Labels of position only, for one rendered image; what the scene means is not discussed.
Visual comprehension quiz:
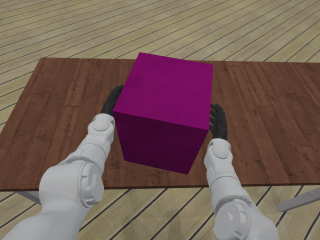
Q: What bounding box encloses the left robot forearm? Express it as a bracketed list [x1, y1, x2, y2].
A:
[39, 113, 115, 206]

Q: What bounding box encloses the right robot upper arm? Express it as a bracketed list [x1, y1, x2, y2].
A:
[213, 201, 279, 240]

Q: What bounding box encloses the left robot upper arm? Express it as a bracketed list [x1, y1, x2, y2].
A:
[2, 161, 104, 240]

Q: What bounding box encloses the carton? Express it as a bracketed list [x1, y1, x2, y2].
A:
[112, 52, 213, 175]

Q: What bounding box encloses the right robot forearm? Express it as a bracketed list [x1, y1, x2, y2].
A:
[204, 138, 265, 216]

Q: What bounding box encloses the table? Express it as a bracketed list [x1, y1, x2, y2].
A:
[0, 57, 320, 212]

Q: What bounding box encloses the right robot hand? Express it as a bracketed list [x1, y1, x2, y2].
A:
[209, 104, 228, 141]

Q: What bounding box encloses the left robot hand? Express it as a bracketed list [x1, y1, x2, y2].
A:
[100, 85, 124, 118]

